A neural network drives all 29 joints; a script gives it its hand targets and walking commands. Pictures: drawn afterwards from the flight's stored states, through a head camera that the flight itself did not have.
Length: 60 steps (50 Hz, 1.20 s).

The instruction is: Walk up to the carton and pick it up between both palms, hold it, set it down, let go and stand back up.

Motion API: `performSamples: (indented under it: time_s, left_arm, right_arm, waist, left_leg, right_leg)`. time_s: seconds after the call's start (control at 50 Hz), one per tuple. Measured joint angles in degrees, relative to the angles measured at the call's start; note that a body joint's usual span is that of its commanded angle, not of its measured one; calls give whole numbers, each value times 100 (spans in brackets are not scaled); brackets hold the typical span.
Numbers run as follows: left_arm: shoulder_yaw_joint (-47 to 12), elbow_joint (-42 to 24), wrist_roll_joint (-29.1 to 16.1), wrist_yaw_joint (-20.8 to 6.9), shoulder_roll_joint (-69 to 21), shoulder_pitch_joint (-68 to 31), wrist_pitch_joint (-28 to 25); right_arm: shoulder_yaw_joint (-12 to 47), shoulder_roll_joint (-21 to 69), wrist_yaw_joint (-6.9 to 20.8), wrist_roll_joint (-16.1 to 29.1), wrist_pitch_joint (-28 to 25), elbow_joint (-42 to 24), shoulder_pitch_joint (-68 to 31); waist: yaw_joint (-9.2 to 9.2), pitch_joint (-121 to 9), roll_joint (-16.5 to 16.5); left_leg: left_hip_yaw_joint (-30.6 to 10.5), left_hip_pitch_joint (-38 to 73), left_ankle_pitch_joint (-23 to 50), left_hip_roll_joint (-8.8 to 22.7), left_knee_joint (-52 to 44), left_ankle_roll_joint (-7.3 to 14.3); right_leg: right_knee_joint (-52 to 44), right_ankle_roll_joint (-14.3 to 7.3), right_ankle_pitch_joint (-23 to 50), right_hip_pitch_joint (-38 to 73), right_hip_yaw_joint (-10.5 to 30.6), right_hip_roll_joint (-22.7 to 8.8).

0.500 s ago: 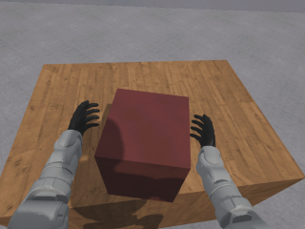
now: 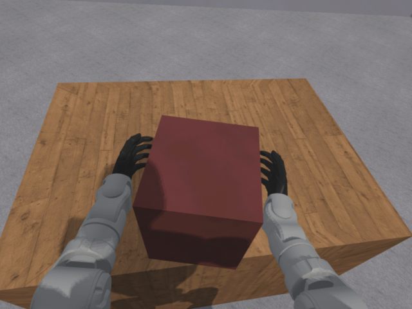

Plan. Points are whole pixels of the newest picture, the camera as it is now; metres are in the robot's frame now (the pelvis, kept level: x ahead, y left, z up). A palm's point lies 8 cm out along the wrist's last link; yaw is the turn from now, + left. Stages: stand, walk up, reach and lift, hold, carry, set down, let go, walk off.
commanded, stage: reach and lift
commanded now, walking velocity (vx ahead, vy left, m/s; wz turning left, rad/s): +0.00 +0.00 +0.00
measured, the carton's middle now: (200, 196) +0.38 -0.02 -0.01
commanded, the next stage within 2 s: none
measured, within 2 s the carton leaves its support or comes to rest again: leaves its support in 1.94 s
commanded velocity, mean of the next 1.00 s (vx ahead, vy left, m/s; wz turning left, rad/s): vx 0.00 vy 0.00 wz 0.00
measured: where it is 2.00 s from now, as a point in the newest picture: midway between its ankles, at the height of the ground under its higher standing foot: outside the picture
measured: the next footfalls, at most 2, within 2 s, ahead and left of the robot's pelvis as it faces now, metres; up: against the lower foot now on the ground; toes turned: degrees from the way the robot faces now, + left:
none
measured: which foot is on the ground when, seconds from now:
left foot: down 0.00-1.00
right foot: down 0.00-1.00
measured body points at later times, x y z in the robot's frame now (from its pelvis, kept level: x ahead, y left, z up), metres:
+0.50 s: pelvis -0.01 +0.00 +0.00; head +0.05 +0.04 +0.44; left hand +0.43 +0.12 +0.04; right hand +0.37 -0.17 +0.03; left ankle +0.05 +0.11 -0.73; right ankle -0.03 -0.15 -0.73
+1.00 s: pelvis +0.01 +0.00 +0.01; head +0.05 +0.04 +0.46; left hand +0.42 +0.12 +0.04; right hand +0.36 -0.17 +0.04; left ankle +0.05 +0.11 -0.73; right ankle -0.03 -0.15 -0.73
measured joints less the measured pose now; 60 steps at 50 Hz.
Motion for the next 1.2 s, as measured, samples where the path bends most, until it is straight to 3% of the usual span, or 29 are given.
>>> performSamples:
  time_s: [0.2, 0.56, 0.66, 0.76, 0.84, 1.2]
  left_arm:
    - [410, 177, 603, 124, -290, -223, -69]
    - [508, 413, 819, 253, -373, -377, -179]
    - [767, 544, 1118, 215, -451, -440, -288]
    - [1335, 865, 1815, 116, -620, -505, -642]
    - [1584, 1026, 2155, 85, -726, -387, -968]
    - [1629, 632, 2341, -178, -698, -45, -782]
  right_arm:
    - [-503, 273, -124, -511, -355, 376, -238]
    - [-841, 288, 44, -727, -402, 607, -352]
    - [-1208, 366, 202, -1135, -530, 681, -382]
    - [-2031, 580, 364, -2016, -778, 677, -266]
    - [-2394, 719, 443, -2369, -1042, 631, -21]
    - [-2433, 895, 348, -2503, -1241, 687, 177]
  waist:
    - [-2, 23, -50]
    - [-11, -38, -130]
    - [-16, 0, -154]
    - [16, 52, -238]
    - [84, 37, -295]
    - [205, 250, -344]
  left_leg:
    - [-27, -168, 38, 30, 59, 5]
    - [8, -227, 76, 12, 14, 47]
    - [13, -152, 110, -13, -64, 58]
    - [6, 126, 209, -66, -338, 51]
    - [15, 419, 256, -88, -557, 29]
    - [-34, 1019, 424, -75, -1086, -94]
  right_leg:
    - [47, 1, 42, -157, -15, 32]
    - [-41, 32, 116, -209, 17, 13]
    - [-115, 43, 147, -133, 15, -9]
    - [-405, 36, 245, 163, -11, -44]
    - [-687, 16, 330, 481, -16, -55]
    - [-1201, -83, 463, 1089, -84, -8]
